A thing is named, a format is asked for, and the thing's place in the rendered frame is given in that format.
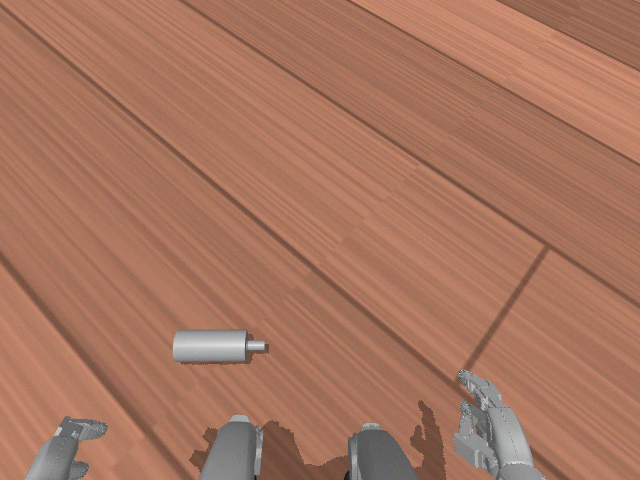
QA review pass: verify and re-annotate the right robot hand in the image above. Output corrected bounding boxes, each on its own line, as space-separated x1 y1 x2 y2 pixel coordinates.
454 369 535 478

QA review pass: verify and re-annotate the bottle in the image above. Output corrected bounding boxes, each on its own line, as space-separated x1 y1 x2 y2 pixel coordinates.
173 330 265 362

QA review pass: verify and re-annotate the right robot arm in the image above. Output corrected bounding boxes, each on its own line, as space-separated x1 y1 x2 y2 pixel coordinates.
496 464 546 480

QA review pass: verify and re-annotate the left robot hand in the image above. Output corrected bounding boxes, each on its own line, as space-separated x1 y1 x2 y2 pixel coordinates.
24 416 108 480

